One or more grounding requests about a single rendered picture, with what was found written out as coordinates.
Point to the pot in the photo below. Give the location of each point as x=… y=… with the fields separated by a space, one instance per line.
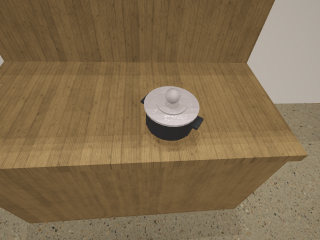
x=171 y=133

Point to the table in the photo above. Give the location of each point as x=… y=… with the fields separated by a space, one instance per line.
x=74 y=144

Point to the knob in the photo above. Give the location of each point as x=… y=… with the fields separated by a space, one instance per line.
x=172 y=95

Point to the lid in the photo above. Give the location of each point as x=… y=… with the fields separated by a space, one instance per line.
x=168 y=114

